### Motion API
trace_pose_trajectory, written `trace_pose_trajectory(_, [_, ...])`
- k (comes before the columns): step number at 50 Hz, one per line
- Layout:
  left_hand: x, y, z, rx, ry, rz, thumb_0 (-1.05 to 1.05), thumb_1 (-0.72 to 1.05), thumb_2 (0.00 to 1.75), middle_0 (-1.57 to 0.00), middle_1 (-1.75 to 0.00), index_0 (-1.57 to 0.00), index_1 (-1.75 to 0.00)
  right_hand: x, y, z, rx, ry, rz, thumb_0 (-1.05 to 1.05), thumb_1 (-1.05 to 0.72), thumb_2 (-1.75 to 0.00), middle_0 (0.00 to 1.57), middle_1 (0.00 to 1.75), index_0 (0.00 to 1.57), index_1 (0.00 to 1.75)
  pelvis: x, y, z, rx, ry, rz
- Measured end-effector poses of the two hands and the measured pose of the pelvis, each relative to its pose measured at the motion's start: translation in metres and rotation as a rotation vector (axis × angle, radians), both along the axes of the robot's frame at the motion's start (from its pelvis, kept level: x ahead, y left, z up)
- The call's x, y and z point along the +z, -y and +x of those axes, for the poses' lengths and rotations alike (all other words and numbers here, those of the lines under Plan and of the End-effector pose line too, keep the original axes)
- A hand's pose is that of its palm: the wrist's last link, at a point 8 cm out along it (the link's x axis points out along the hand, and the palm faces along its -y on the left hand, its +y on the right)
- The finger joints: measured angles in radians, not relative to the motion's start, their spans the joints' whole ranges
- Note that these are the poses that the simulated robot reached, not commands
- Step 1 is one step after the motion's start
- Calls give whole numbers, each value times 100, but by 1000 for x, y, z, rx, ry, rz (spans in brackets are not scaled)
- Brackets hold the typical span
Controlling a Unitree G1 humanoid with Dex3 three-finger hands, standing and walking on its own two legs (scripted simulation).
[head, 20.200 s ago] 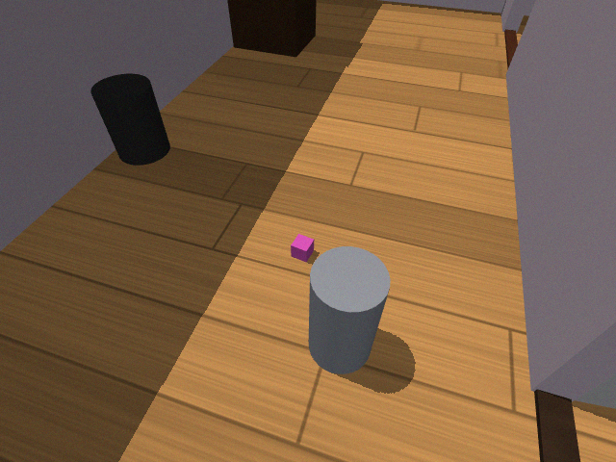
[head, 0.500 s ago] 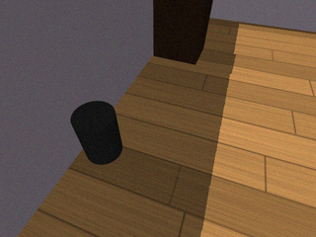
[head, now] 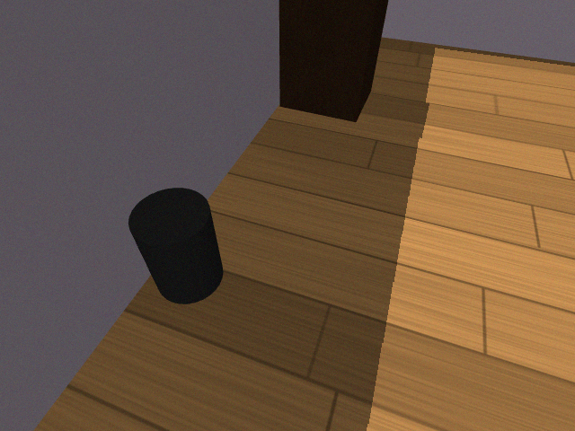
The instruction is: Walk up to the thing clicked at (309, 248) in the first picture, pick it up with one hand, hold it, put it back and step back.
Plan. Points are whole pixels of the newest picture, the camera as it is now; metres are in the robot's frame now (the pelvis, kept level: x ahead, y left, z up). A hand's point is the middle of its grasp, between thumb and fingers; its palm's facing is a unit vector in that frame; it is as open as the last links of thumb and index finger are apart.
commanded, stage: stand
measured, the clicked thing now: out of the picture +0.11 -0.45 -0.75
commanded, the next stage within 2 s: walk up in 0.72 s
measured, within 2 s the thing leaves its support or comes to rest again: neither
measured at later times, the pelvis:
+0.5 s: pelvis +0.00 +0.00 +0.00, yaw +0 degrees
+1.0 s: pelvis +0.04 -0.05 -0.02, yaw -6 degrees
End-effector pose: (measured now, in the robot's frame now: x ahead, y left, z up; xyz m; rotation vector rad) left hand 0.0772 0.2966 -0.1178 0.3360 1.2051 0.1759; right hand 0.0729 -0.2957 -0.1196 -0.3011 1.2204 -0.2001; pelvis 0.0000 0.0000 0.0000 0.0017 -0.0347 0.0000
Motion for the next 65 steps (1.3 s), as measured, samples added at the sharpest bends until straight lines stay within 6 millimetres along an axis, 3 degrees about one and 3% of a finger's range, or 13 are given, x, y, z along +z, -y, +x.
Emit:
trace_pose_trajectory(21, [-3,1,-11,7,-26,-6,1,90,89,-21,-30,-20,-30,-1,1,-11,-2,-28,-3,1,-90,-89,20,30,21,30,0,0,-2,2,-1,-1])
trace_pose_trajectory(38, [-1,-2,-10,-2,-10,-9,1,90,89,-21,-30,-20,-30,1,1,-6,-1,11,6,1,-90,-89,20,30,21,30,-1,0,-1,-11,0,4])
trace_pose_trajectory(43, [3,-6,2,-56,-42,9,1,90,89,-21,-30,-20,-30,5,27,-18,-58,80,-17,1,-90,-89,21,30,21,30,-5,10,6,-61,-4,13])
trace_pose_trajectory(49, [15,8,36,-96,-15,42,1,90,89,-20,-30,-20,-30,-2,80,-34,-109,12,-55,1,-90,-89,21,30,21,30,-12,39,31,-101,17,23])
trace_pose_trajectory(52, [10,16,48,-97,23,90,1,90,89,-20,-30,-20,-30,-18,109,-23,-114,-8,-73,1,-90,-89,21,30,21,30,-29,60,48,-110,26,16])
trace_pose_trajectory(54, [8,24,49,-73,34,104,1,90,89,-20,-30,-20,-30,-22,119,-7,-114,-16,-72,1,-90,-89,20,30,21,30,-32,69,58,-114,31,-1])
trace_pose_trajectory(60, [10,52,58,-56,-27,54,1,90,89,-20,-30,-20,-30,-5,118,56,-78,66,-30,1,-91,-89,20,30,20,30,-16,78,95,-141,25,-28])
trace_pose_trajectory(65, [2,59,95,-83,-42,16,1,90,89,-21,-30,-20,-30,7,112,99,-47,82,-23,1,-90,-89,20,30,20,30,-14,80,134,-154,7,-35])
